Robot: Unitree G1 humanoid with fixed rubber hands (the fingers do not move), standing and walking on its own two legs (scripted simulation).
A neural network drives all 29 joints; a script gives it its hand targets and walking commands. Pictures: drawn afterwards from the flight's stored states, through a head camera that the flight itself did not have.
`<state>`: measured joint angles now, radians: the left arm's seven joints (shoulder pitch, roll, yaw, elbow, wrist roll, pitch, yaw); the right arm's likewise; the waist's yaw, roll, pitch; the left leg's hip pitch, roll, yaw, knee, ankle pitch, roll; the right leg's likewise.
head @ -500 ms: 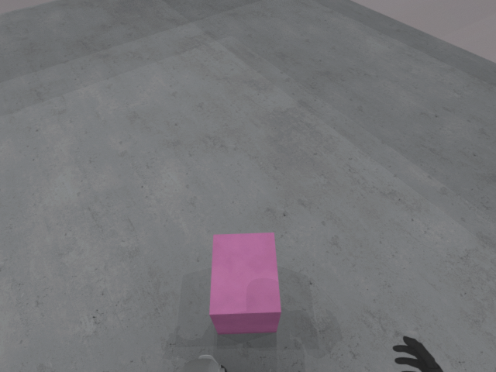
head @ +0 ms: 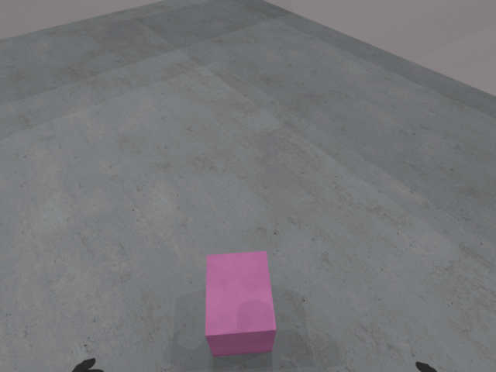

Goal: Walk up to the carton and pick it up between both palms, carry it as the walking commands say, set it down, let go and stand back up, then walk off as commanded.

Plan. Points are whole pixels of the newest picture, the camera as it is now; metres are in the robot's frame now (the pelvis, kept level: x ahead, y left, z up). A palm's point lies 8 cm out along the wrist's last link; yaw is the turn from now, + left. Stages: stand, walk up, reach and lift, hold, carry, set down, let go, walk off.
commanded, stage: walk up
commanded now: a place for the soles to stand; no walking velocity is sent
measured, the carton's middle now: (239, 304) +0.47 +0.05 -0.64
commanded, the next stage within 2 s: stand in 0.46 s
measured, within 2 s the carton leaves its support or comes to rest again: neither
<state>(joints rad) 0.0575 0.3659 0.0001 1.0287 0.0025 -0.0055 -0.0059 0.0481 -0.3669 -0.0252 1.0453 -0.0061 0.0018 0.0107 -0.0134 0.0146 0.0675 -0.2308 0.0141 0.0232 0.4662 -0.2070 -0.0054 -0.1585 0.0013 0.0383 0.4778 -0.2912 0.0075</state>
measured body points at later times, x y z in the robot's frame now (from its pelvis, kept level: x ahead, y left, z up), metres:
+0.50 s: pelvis +0.00 +0.00 +0.01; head +0.02 +0.00 +0.46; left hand +0.06 +0.32 -0.12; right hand +0.10 -0.30 -0.13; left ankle +0.03 +0.12 -0.74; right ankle -0.02 -0.13 -0.74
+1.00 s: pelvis +0.00 +0.00 -0.02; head +0.11 +0.00 +0.42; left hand +0.17 +0.29 -0.13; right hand +0.19 -0.27 -0.13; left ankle +0.03 +0.12 -0.74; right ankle -0.02 -0.13 -0.74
